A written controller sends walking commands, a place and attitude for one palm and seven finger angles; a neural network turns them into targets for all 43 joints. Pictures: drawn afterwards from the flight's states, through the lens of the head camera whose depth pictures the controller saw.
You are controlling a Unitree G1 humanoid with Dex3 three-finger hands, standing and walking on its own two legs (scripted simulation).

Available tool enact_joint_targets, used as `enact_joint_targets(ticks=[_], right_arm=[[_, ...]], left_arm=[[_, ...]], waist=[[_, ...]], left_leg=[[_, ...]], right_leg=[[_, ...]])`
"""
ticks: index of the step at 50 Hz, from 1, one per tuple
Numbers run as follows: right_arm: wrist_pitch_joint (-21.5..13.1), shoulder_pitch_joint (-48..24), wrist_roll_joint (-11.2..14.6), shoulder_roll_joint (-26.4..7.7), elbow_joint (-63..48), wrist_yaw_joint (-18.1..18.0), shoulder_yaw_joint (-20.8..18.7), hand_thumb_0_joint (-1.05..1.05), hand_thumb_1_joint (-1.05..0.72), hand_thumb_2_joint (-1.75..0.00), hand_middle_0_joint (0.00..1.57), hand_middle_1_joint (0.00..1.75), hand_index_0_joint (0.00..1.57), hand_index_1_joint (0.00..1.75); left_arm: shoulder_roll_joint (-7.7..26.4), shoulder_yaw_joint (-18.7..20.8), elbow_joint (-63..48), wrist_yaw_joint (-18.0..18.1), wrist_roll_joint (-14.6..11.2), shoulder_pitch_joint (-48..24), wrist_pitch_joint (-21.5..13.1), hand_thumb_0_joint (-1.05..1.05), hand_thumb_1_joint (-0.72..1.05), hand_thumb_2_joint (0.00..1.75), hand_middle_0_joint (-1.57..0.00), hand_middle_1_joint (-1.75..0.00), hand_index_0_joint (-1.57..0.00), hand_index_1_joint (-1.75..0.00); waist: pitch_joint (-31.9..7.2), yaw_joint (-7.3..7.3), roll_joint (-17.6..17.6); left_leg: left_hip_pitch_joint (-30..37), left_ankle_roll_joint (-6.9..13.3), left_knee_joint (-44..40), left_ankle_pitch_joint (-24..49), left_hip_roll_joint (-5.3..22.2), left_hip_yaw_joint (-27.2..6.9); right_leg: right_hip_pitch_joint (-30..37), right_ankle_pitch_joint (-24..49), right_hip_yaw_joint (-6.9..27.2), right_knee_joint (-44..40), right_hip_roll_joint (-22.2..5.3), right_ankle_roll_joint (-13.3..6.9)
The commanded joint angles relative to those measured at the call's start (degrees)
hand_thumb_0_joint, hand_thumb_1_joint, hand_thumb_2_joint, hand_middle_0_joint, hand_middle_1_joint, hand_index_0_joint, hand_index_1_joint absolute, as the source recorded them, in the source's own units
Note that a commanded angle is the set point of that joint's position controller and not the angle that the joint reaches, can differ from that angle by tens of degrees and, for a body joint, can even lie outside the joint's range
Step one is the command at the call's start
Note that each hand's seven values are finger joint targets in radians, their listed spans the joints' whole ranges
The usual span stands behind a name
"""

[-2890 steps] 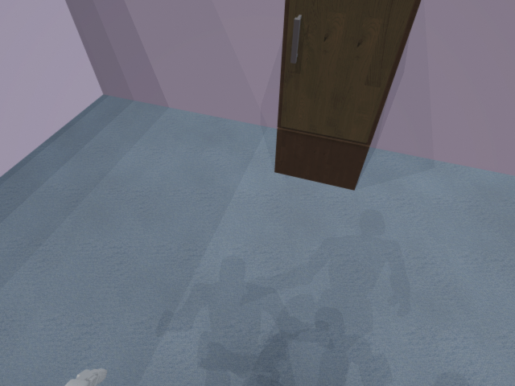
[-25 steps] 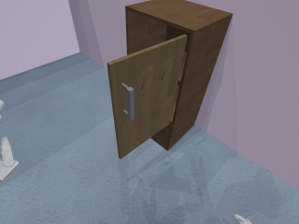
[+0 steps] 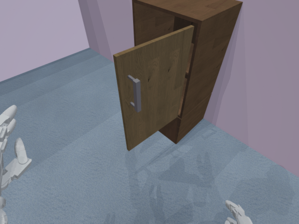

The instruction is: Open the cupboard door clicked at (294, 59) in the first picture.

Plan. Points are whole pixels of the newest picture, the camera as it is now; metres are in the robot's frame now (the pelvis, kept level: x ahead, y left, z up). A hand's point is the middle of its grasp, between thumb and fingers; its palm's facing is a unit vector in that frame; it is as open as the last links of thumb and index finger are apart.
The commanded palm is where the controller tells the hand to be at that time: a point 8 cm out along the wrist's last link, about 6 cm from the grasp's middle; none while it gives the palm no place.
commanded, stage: let the arm hang, fingers relaxed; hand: left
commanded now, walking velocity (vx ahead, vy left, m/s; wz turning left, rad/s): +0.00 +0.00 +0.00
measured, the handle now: (134, 94) +0.59 +0.11 +0.00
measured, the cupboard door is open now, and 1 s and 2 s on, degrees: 86 86 86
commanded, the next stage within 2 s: look to check the result in 1.08 s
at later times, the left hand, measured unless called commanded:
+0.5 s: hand out of the picture -0.02 +0.17 -0.16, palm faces +0.07 -0.97 -0.24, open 7.1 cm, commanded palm none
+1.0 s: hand out of the picture -0.02 +0.16 -0.17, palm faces +0.08 -0.98 -0.18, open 7.3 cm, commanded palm none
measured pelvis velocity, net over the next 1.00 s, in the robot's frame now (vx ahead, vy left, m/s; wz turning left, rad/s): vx -0.01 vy -0.01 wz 0.05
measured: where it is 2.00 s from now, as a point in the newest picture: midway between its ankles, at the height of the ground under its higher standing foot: outside the picture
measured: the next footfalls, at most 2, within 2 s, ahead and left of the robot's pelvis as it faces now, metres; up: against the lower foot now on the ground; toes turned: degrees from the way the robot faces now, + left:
none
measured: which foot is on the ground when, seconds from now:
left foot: down 0.00-1.00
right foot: down 0.00-1.00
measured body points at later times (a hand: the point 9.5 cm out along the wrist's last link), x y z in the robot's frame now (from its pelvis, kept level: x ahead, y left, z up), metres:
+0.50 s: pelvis -0.01 -0.02 +0.01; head +0.01 -0.03 +0.46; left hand -0.03 +0.22 -0.14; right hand -0.01 -0.24 -0.16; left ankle +0.03 +0.11 -0.73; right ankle -0.01 -0.11 -0.73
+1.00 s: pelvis -0.01 -0.01 +0.01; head +0.00 -0.01 +0.46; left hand -0.02 +0.21 -0.15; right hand -0.01 -0.22 -0.16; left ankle +0.03 +0.11 -0.73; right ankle -0.01 -0.11 -0.73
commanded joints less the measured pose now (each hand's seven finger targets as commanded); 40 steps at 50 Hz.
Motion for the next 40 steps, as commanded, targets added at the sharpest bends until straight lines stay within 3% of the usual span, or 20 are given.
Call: enact_joint_targets(ticks=[1,2,3,4,5,6,7,8,9,10,12,14,15,18,20,27,31,40], right_arm=[[2.0,-2.3,-0.6,-9.5,1.7,2.9,-3.9,0.0,-0.9,-0.9,0.2,0.3,0.2,0.3],[2.9,-1.7,-1.2,-9.2,0.9,2.6,-3.3,0.0,-0.9,-0.9,0.2,0.3,0.2,0.3],[3.4,-1.9,-1.9,-9.4,0.8,2.4,-3.1,0.0,-0.9,-0.9,0.2,0.3,0.2,0.3],[4.0,-3.0,-2.1,-9.6,1.1,2.3,-2.9,0.0,-0.9,-0.9,0.2,0.3,0.2,0.3],[4.4,-4.6,-1.9,-9.5,1.6,2.3,-2.6,0.0,-0.9,-0.9,0.2,0.3,0.2,0.3],[4.7,-5.3,-1.2,-8.5,2.6,2.3,-2.5,0.0,-0.9,-0.9,0.2,0.3,0.2,0.3],[5.3,-4.5,-0.7,-6.6,3.7,2.6,-2.2,0.0,-0.9,-0.9,0.2,0.3,0.2,0.3],[6.3,-3.6,-0.7,-5.7,5.6,2.6,-2.0,0.0,-0.9,-0.9,0.2,0.3,0.2,0.3],[7.1,-3.2,-1.0,-5.2,7.5,2.4,-1.9,0.0,-0.9,-0.9,0.2,0.3,0.2,0.3],[7.5,-2.3,-1.0,-5.4,9.0,2.3,-2.0,0.0,-0.9,-0.9,0.2,0.3,0.2,0.3],[7.5,-0.7,-0.8,-3.9,12.8,2.0,-1.3,0.0,-0.9,-0.9,0.2,0.3,0.2,0.3],[7.1,-0.6,-1.1,-3.1,14.8,1.5,-1.5,0.0,-0.9,-0.9,0.2,0.3,0.2,0.3],[7.3,-0.6,-0.9,-3.4,15.3,1.4,-1.5,0.0,-0.9,-0.9,0.2,0.3,0.2,0.3],[7.7,1.5,-0.6,-2.7,18.2,1.1,-1.4,0.0,-0.9,-0.9,0.2,0.3,0.2,0.3],[7.9,2.3,-0.5,-2.6,19.7,1.0,-1.5,0.0,-0.9,-0.9,0.2,0.3,0.2,0.3],[8.1,5.6,-0.6,-0.9,23.1,0.9,-1.1,0.0,-0.9,-0.9,0.2,0.3,0.2,0.3],[8.2,6.2,-0.6,-0.1,23.8,0.8,-1.1,0.0,-0.9,-0.9,0.2,0.3,0.2,0.3],[7.9,6.5,-0.7,0.7,24.0,0.7,-1.1,0.0,-0.9,-0.9,0.2,0.3,0.2,0.3]], left_arm=[[-6.0,-14.9,31.9,-7.1,2.6,-4.9,11.3,0.0,0.9,0.9,-0.2,-0.3,-0.2,-0.3],[-5.8,-15.2,34.1,-7.1,2.4,-7.2,11.3,0.0,0.9,0.9,-0.2,-0.3,-0.2,-0.3],[-5.4,-15.4,37.2,-7.2,2.5,-8.4,10.9,0.0,0.9,0.9,-0.2,-0.3,-0.2,-0.3],[-4.5,-15.5,41.0,-7.2,2.5,-9.2,10.6,0.0,0.9,0.9,-0.2,-0.3,-0.2,-0.3],[-3.5,-15.7,45.7,-7.2,2.6,-9.4,10.3,0.0,0.9,0.9,-0.2,-0.3,-0.2,-0.3],[-1.3,-15.6,50.0,-7.0,2.6,-9.1,10.0,0.0,0.9,0.9,-0.2,-0.3,-0.2,-0.3],[0.7,-15.9,53.9,-6.9,2.6,-10.6,9.8,0.0,0.9,0.9,-0.2,-0.3,-0.2,-0.3],[1.2,-16.8,57.5,-7.0,2.3,-13.5,9.8,0.0,0.9,0.9,-0.2,-0.3,-0.2,-0.3],[1.2,-17.4,60.7,-6.8,2.1,-16.4,9.8,0.0,0.9,0.9,-0.2,-0.3,-0.2,-0.3],[1.1,-17.7,63.5,-6.6,2.0,-17.7,9.7,0.0,0.9,0.9,-0.2,-0.3,-0.2,-0.3],[-1.1,-18.5,69.2,-6.4,1.5,-17.5,9.6,0.0,0.9,0.9,-0.2,-0.3,-0.2,-0.3],[-3.7,-17.6,73.0,-6.2,1.5,-14.4,9.6,0.0,0.9,0.9,-0.2,-0.3,-0.2,-0.3],[-3.5,-17.8,74.7,-6.1,1.4,-13.6,9.7,0.0,0.9,0.9,-0.2,-0.3,-0.2,-0.3],[-4.2,-18.5,78.6,-6.1,1.1,-14.1,9.8,0.0,0.9,0.9,-0.2,-0.3,-0.2,-0.3],[-4.5,-18.8,80.7,-6.1,1.1,-13.6,9.9,0.0,0.9,0.9,-0.2,-0.3,-0.2,-0.3],[-5.4,-19.1,84.9,-5.8,1.0,-12.2,10.1,0.0,0.9,0.9,-0.2,-0.3,-0.2,-0.3],[-6.0,-19.1,85.7,-5.7,1.0,-11.4,10.2,0.0,0.9,0.9,-0.2,-0.3,-0.2,-0.3],[-7.3,-18.8,86.1,-5.6,1.1,-10.3,10.2,0.0,0.9,0.9,-0.2,-0.3,-0.2,-0.3]], waist=[[-2.3,-1.72,6.7],[-2.5,-1.89,3.0],[-3.5,-1.19,-1.1],[-4.7,0.1,-4.5],[-5.4,1.43,-5.4],[-6.2,1.74,-6.4],[-4.6,0.31,-7.0],[-3.3,-1.18,-8.2],[-1.5,-1.81,-10.5],[-0.2,-2.3,-9.3],[-0.5,-2.62,-0.2],[-2.4,-1.12,7.5],[-2.6,-0.65,6.3],[-0.6,-1.05,1.6],[1.6,-1.0,0.1],[3.0,-1.24,-2.6],[5.4,-1.2,-2.6],[6.0,-0.81,0.3]], left_leg=[[-3.2,7.6,-8.5,27.4,11.8,-15.4],[-3.4,9.9,-10.4,24.9,13.2,-19.6],[-1.9,10.7,-10.0,25.1,13.4,-20.7],[-1.5,10.0,-8.1,27.0,12.1,-18.3],[-1.9,7.5,-6.5,26.4,9.4,-13.9],[-3.7,4.6,-4.1,19.9,5.2,-9.9],[-3.5,1.9,-2.9,9.8,1.2,-5.9],[-0.3,0.6,-1.7,2.8,-0.9,-3.8],[2.1,0.3,-0.7,1.9,-1.2,-2.9],[4.0,0.2,-1.1,3.3,-0.7,-2.8],[6.7,0.2,-4.6,9.1,1.0,-3.9],[5.4,1.0,-7.6,11.3,2.9,-6.3],[5.2,1.1,-7.7,11.5,3.3,-6.3],[4.7,0.9,-9.3,8.3,3.5,-6.2],[5.2,0.9,-9.7,7.4,3.4,-6.1],[5.5,0.9,-11.0,6.1,3.3,-5.4],[4.9,1.0,-11.2,5.3,3.1,-5.2],[3.1,1.2,-12.5,2.4,3.4,-6.0]], right_leg=[[-7.2,-8.3,2.1,13.7,-1.7,0.7],[-8.4,-12.7,3.8,17.0,-1.2,0.7],[-8.2,-12.9,4.7,16.0,-1.5,0.5],[-4.7,-9.2,4.6,10.3,-1.9,0.3],[0.1,-0.9,4.2,3.0,-2.0,0.2],[4.9,8.3,7.6,-3.2,-4.0,-0.4],[3.9,12.1,12.7,-7.6,-9.0,-2.2],[-1.0,8.3,15.8,-11.4,-11.5,-4.1],[-3.9,7.4,16.2,-13.3,-11.3,-5.1],[-5.0,8.2,14.8,-13.7,-10.5,-5.2],[-3.8,8.5,12.4,-12.2,-8.0,-4.0],[1.2,9.5,10.1,-10.9,-5.8,-2.8],[2.9,10.5,9.4,-11.2,-5.5,-2.5],[2.7,7.1,8.9,-13.3,-5.5,-2.6],[1.0,4.5,8.8,-14.6,-5.2,-2.7],[0.7,0.8,8.6,-15.7,-5.3,-2.6],[-1.0,-1.1,8.7,-16.1,-5.3,-2.6],[-1.2,-1.5,8.3,-14.7,-4.8,-2.4]])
